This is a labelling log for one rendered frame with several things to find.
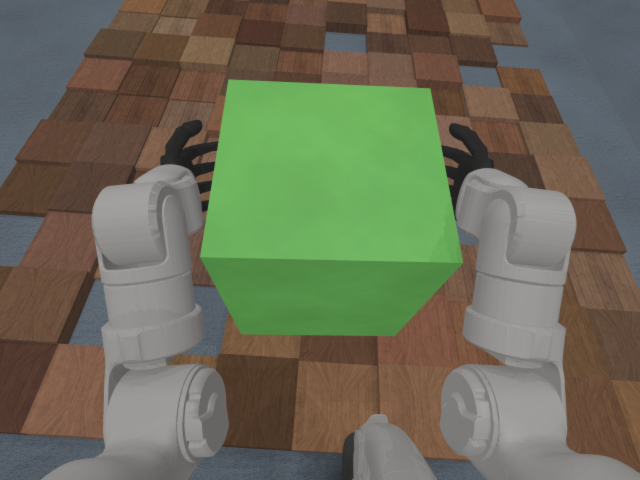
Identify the left robot hand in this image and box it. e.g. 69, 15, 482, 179
160, 120, 218, 212

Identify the robot left upper arm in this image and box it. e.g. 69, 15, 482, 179
41, 364, 229, 480

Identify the right robot forearm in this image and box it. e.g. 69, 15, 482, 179
455, 168, 577, 437

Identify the robot right thigh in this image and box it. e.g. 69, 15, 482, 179
354, 423, 437, 480

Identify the left robot forearm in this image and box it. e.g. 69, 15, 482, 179
92, 164, 205, 443

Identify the carton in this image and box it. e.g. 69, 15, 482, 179
200, 79, 463, 336

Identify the right robot hand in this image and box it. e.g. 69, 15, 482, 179
441, 123, 494, 220

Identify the robot right shin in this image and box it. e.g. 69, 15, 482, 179
352, 414, 388, 480

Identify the robot right upper arm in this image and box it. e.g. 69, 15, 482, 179
439, 364, 640, 480

